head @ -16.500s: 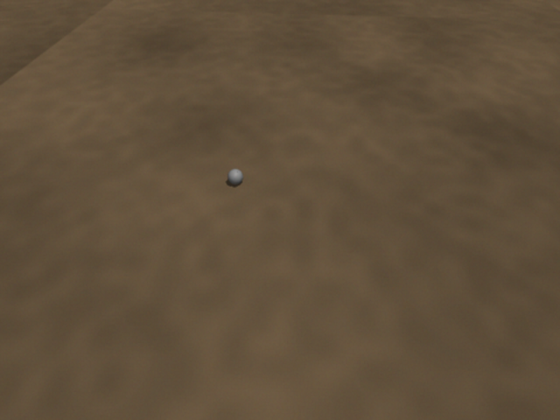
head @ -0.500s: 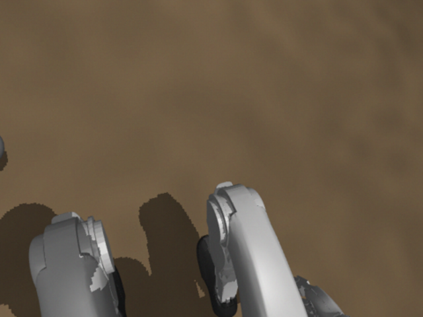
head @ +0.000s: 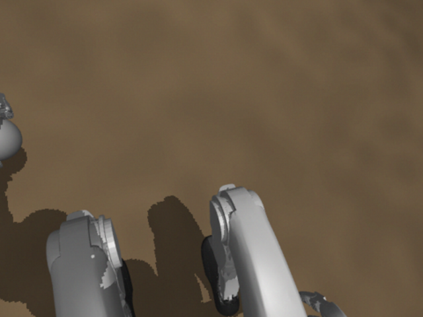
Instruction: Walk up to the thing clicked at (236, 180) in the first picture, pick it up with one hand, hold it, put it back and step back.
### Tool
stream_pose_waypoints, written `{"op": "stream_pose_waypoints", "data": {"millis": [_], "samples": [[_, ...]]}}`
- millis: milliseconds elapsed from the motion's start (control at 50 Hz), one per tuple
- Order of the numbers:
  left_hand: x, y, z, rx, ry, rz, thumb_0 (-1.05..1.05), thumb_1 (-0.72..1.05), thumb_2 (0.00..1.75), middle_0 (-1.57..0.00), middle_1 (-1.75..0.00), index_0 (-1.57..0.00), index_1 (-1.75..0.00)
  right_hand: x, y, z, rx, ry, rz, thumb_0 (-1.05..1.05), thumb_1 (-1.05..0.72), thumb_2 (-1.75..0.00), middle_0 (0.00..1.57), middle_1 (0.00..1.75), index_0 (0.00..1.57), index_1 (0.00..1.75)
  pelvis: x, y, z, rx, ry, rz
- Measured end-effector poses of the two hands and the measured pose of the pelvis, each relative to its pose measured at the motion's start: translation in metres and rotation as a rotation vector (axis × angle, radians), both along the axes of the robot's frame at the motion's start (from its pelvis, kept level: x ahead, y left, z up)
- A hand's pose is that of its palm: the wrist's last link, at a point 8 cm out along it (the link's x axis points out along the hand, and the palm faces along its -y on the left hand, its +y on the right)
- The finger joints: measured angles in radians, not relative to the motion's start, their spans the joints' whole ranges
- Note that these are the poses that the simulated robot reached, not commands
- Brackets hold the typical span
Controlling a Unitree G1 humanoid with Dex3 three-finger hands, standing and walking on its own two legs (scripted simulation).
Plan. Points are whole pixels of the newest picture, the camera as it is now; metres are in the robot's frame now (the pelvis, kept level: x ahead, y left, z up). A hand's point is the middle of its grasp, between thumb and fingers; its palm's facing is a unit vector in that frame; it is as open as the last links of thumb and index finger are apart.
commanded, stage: lift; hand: left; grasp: from above
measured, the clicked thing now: out of the picture +0.48 +0.34 -0.16
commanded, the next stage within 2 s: hold in 1.54 s
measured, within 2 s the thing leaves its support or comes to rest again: neither
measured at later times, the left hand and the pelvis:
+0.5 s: hand out of the picture +0.41 +0.33 -0.01, palm faces -0.44 -0.11 -0.89, open 10.7 cm; pelvis +0.00 +0.00 +0.09, yaw +4 degrees
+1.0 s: hand out of the picture +0.34 +0.31 +0.20, palm faces -0.44 -0.14 -0.89, open 10.8 cm; pelvis +0.02 +0.01 +0.28, yaw +8 degrees
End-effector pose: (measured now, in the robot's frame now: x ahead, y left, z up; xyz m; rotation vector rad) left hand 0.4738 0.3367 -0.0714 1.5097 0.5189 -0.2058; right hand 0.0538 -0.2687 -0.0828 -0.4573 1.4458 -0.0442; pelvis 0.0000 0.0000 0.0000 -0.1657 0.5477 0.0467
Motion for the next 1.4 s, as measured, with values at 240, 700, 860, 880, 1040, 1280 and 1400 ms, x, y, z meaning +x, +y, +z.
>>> {"op": "stream_pose_waypoints", "data": {"millis": [240,700,860,880,1040,1280,1400], "samples": [[-0.026,0.002,0.042,-0.017,0.026,0.02,0.0,-0.11,0.49,-0.72,-0.67,-0.68,-0.65,0.007,0.006,0.019,0.028,-0.034,-0.05,0.0,-0.91,-0.9,0.2,0.3,0.2,0.3,-0.002,0.0,0.031,0.02,0.027,0.022],[-0.094,-0.011,0.206,-0.058,-0.018,0.02,-0.01,-0.11,0.57,-0.65,-0.73,-0.61,-0.71,0.086,0.021,0.138,0.058,-0.288,-0.041,0.01,-0.9,-0.9,0.2,0.3,0.2,0.3,0.001,0.003,0.16,0.055,-0.034,0.061],[-0.119,-0.022,0.28,-0.068,-0.018,0.023,-0.01,-0.11,0.6,-0.63,-0.75,-0.59,-0.73,0.099,0.031,0.202,0.08,-0.348,-0.059,0.01,-0.9,-0.9,0.2,0.3,0.21,0.3,0.01,0.005,0.227,0.08,-0.11,0.078],[-0.122,-0.023,0.288,-0.065,-0.015,0.026,-0.01,-0.11,0.61,-0.63,-0.75,-0.59,-0.73,0.1,0.032,0.21,0.083,-0.354,-0.061,0.01,-0.9,-0.9,0.2,0.3,0.21,0.3,0.012,0.005,0.235,0.084,-0.121,0.079],[-0.133,-0.029,0.344,-0.055,0.005,0.045,-0.01,-0.11,0.63,-0.6,-0.78,-0.57,-0.75,0.105,0.032,0.266,0.09,-0.403,-0.085,0.01,-0.9,-0.9,0.21,0.3,0.21,0.3,0.025,0.006,0.291,0.11,-0.197,0.087],[-0.129,-0.044,0.395,-0.04,0.001,0.051,-0.01,-0.11,0.64,-0.59,-0.79,-0.55,-0.76,0.107,0.026,0.321,0.081,-0.414,-0.105,0.01,-0.9,-0.9,0.2,0.3,0.2,0.3,0.045,0.009,0.347,0.138,-0.284,0.09],[-0.121,-0.047,0.417,-0.042,-0.004,0.063,-0.01,-0.12,0.66,-0.59,-0.79,-0.56,-0.76,0.107,0.026,0.34,0.085,-0.401,-0.116,0.01,-0.9,-0.9,0.2,0.3,0.2,0.3,0.054,0.01,0.367,0.149,-0.317,0.088]]}}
